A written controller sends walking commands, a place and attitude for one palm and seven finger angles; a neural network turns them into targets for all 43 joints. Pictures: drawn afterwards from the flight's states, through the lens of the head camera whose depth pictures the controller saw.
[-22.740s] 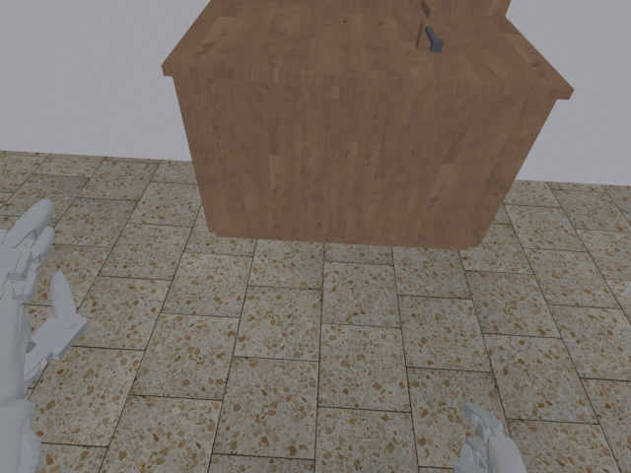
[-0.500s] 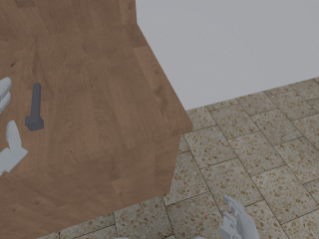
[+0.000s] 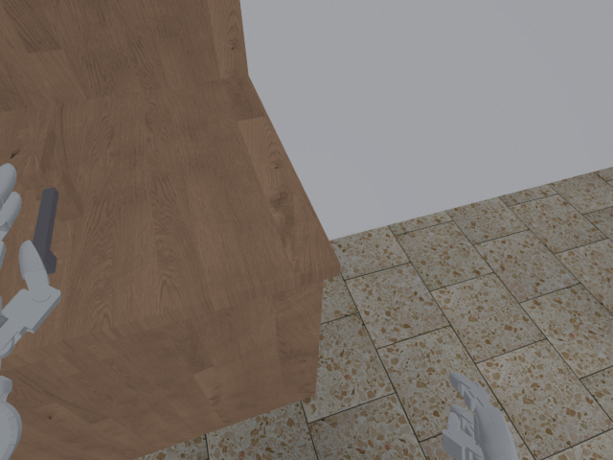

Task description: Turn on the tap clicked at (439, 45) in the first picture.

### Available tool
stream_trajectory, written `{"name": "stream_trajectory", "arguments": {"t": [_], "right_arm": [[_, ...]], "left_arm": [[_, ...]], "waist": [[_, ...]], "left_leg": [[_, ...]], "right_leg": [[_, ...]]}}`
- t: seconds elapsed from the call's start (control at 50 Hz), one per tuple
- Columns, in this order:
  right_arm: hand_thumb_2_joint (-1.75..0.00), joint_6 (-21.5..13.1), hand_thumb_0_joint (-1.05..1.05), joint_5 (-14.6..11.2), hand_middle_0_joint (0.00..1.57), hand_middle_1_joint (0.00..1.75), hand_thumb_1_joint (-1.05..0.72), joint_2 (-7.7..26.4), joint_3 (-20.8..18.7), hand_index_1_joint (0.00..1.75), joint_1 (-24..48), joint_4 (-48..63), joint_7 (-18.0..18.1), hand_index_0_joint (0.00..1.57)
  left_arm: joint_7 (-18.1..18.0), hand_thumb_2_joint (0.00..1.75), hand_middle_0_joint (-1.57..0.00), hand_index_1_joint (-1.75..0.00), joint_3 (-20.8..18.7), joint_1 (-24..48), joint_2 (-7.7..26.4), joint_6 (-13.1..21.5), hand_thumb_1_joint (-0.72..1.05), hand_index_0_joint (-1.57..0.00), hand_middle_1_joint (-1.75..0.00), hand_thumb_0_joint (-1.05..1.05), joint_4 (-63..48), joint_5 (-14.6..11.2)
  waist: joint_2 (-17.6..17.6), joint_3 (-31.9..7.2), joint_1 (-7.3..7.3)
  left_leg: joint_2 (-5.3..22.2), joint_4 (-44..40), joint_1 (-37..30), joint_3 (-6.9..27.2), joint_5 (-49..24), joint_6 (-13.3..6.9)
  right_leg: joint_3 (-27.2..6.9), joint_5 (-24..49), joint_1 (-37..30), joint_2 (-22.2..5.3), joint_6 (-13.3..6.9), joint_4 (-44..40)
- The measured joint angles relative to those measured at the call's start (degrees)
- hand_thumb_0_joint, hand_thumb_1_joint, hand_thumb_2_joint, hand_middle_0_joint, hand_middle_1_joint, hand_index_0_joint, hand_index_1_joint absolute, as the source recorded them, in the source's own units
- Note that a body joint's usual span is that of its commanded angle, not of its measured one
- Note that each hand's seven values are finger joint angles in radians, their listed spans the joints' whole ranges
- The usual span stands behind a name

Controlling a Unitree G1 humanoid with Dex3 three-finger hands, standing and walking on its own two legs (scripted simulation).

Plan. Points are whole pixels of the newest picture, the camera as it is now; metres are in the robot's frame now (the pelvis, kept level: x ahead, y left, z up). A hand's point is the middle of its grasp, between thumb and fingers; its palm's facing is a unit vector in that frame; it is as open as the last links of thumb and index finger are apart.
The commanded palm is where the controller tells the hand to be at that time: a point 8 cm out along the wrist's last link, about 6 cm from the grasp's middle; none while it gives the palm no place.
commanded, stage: come to a stop and stand still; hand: left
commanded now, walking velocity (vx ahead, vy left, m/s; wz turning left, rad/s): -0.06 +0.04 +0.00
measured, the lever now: (38, 261) +0.32 +0.37 +0.09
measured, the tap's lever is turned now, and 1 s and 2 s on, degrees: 0 0 0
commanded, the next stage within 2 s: look again from close up in 0.96 s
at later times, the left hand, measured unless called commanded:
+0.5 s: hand (64, 312) +0.22 +0.26 +0.15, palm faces +0.28 -0.88 -0.39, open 7.4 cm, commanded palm +0.16 +0.31 +0.18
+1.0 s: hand (53, 285) +0.25 +0.28 +0.15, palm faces +0.37 -0.86 -0.35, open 7.4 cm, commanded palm +0.19 +0.31 +0.18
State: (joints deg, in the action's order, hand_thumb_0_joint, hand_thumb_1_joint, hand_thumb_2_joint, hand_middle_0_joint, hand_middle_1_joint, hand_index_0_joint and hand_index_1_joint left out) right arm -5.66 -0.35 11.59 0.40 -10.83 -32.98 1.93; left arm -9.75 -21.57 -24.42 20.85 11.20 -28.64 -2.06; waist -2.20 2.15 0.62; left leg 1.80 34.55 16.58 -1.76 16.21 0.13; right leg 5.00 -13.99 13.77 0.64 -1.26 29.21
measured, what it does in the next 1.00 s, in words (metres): stands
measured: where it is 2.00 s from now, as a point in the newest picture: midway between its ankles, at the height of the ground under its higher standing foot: outside the picture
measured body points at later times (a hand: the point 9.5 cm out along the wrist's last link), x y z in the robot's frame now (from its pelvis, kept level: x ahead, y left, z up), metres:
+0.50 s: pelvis -0.01 +0.04 +0.00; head +0.00 +0.04 +0.45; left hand +0.20 +0.30 +0.17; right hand +0.13 -0.20 -0.07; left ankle +0.01 +0.12 -0.73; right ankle +0.02 -0.11 -0.73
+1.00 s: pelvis +0.01 +0.04 +0.01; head +0.04 +0.05 +0.46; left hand +0.22 +0.33 +0.17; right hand +0.21 -0.18 -0.05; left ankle +0.01 +0.12 -0.73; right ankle +0.02 -0.11 -0.73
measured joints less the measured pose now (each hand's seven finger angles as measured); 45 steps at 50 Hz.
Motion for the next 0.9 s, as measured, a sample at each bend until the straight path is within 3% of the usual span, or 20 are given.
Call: {"name": "stream_trajectory", "arguments": {"t": [0.08, 0.16, 0.22, 0.28, 0.34, 0.4, 0.44, 0.5, 0.6, 0.68, 0.76, 0.9], "right_arm": [[-0.90, 1.3, 0.01, 0.0, 0.20, 0.30, -0.90, 0.1, 0.5, 0.30, 0.4, -0.5, 0.5, 0.20], [-0.90, 2.0, 0.01, 0.2, 0.20, 0.30, -0.90, -0.3, 0.6, 0.30, -0.1, -1.6, 1.4, 0.20], [-0.90, 0.5, 0.01, -0.7, 0.20, 0.30, -0.90, -0.4, 2.0, 0.30, -2.6, 0.0, 3.2, 0.20], [-0.90, -1.3, 0.01, 0.3, 0.20, 0.30, -0.90, -0.1, 2.7, 0.30, -2.3, -0.4, 1.2, 0.20], [-0.90, -2.5, 0.01, 0.5, 0.20, 0.30, -0.90, 0.9, 2.4, 0.30, -2.5, -0.3, -0.6, 0.20], [-0.90, -3.2, 0.01, 0.4, 0.21, 0.30, -0.90, 1.7, 1.7, 0.30, -2.9, -0.2, -1.2, 0.20], [-0.90, -3.2, 0.01, 0.5, 0.21, 0.30, -0.90, 1.6, 1.4, 0.30, -3.0, -0.1, -1.0, 0.20], [-0.90, -2.3, 0.01, 0.8, 0.20, 0.30, -0.90, 0.6, 1.3, 0.30, -2.8, -0.2, -0.2, 0.20], [-0.90, -2.0, 0.01, 1.2, 0.20, 0.30, -0.90, -0.5, 1.6, 0.30, -2.8, 0.0, 0.4, 0.20], [-0.90, -2.8, 0.01, 1.5, 0.20, 0.30, -0.90, -0.1, 1.7, 0.30, -1.4, -0.4, -0.3, 0.20], [-0.90, -2.7, 0.01, 1.6, 0.21, 0.30, -0.90, 0.0, 1.4, 0.30, 0.8, -0.5, -0.9, 0.20], [-0.90, -0.6, 0.01, 1.3, 0.21, 0.30, -0.90, -0.5, 1.1, 0.30, 3.1, 0.9, -0.4, 0.20]], "left_arm": [[0.7, 0.89, -0.21, -0.31, 2.8, -1.4, -2.2, -1.9, 0.90, -0.21, -0.30, 0.01, 2.7, -0.2], [1.0, 0.89, -0.21, -0.31, 4.1, -1.8, -2.2, -3.5, 0.89, -0.22, -0.30, 0.02, 2.3, -0.2], [2.4, 0.89, -0.22, -0.31, 1.3, 8.2, 5.5, -0.2, 0.89, -0.22, -0.30, 0.02, 6.5, 0.3], [1.6, 0.89, -0.22, -0.31, -4.1, 15.4, 8.4, 2.5, 0.89, -0.22, -0.30, 0.02, 10.6, -0.5], [1.2, 0.89, -0.21, -0.31, -4.8, 13.8, 5.2, 3.4, 0.90, -0.21, -0.30, 0.02, 9.0, -1.6], [2.0, 0.90, -0.20, -0.31, -0.1, 6.2, -0.3, 3.7, 0.90, -0.21, -0.30, 0.02, 5.0, -1.0], [3.0, 0.90, -0.20, -0.31, 3.1, 1.7, -2.3, 3.5, 0.90, -0.21, -0.30, 0.01, 4.2, 0.0], [4.0, 0.89, -0.21, -0.31, 4.1, -1.1, -1.5, 2.7, 0.90, -0.21, -0.30, 0.01, 5.7, 0.9], [3.3, 0.89, -0.22, -0.31, 0.6, 2.3, 0.8, 0.6, 0.89, -0.22, -0.30, 0.02, 7.7, 0.9], [2.4, 0.89, -0.21, -0.31, -0.7, 4.2, -0.3, 0.7, 0.89, -0.22, -0.30, 0.02, 3.9, 0.5], [2.6, 0.89, -0.21, -0.31, 0.8, 2.7, -1.7, 1.6, 0.90, -0.21, -0.30, 0.02, 0.4, 0.5], [3.6, 0.89, -0.21, -0.31, 1.6, 0.6, -1.2, 0.0, 0.89, -0.21, -0.30, 0.01, 3.7, 0.2]], "waist": [[-0.3, -0.6, 0.11], [1.7, 0.5, 0.40], [3.3, 1.7, 2.60], [3.3, 1.8, 2.58], [2.4, 0.8, 1.63], [1.5, -0.1, 0.54], [1.4, -0.5, -0.11], [2.3, -0.2, -0.43], [3.8, 1.5, 0.59], [3.4, 2.2, 1.22], [2.8, 1.4, 1.19], [2.5, 0.1, 0.93]], "left_leg": [[-0.7, 0.5, 0.5, 1.6, 1.8, 0.8], [-1.6, -2.9, -1.3, 1.3, -1.7, -0.5], [-1.7, -1.8, 0.2, 2.0, -1.8, -0.6], [-1.0, -0.2, 2.0, 1.9, -1.4, -0.6], [-0.9, -0.6, 1.9, 0.4, -1.3, -1.3], [-1.6, -2.9, 0.0, -1.6, -1.5, -2.4], [-2.2, -4.4, -1.1, -2.5, -1.9, -2.9], [-2.7, -5.7, -2.1, -3.1, -2.1, -3.2], [-3.1, -6.3, -2.7, -2.5, -2.1, -3.4], [-3.0, -6.0, -2.8, -1.8, -1.6, -3.4], [-2.8, -6.1, -3.2, -2.0, -1.0, -3.4], [-2.6, -7.0, -4.1, -2.2, -0.7, -3.2]], "right_leg": [[-0.7, 0.1, 1.5, -0.4, 0.0, 0.6], [-1.0, 0.4, 1.5, -1.3, 0.6, 1.0], [-0.4, 0.3, 2.6, -1.5, 0.9, 2.0], [-0.6, 2.0, 3.6, -0.7, 0.3, 1.2], [-2.1, 2.6, 3.7, -0.6, 1.0, 0.2], [-4.1, 3.1, 2.7, -1.2, 1.8, -1.4], [-5.0, 3.3, 2.2, -1.8, 2.5, -2.1], [-5.6, 3.3, 1.7, -2.2, 3.1, -2.5], [-5.0, 2.9, 1.0, -2.6, 3.1, -2.8], [-4.3, 2.8, 0.1, -2.5, 3.3, -3.8], [-4.4, 2.7, -0.5, -2.3, 3.5, -4.5], [-4.6, 2.5, -1.2, -2.1, 3.5, -5.4]]}}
